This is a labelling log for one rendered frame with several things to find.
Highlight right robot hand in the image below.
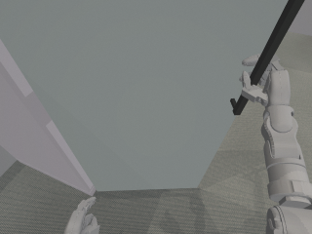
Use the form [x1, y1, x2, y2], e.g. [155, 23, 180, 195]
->
[239, 53, 291, 109]

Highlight left robot hand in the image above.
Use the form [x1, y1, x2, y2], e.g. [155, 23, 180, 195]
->
[63, 196, 100, 234]

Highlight robot right forearm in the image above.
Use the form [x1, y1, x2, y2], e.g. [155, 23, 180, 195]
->
[260, 104, 312, 210]

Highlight robot right upper arm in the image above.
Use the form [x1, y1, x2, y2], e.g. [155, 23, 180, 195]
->
[265, 205, 312, 234]

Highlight fridge door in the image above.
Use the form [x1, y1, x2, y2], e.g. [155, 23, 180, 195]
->
[0, 0, 289, 192]

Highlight handle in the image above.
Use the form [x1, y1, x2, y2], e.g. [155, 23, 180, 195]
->
[230, 0, 305, 115]

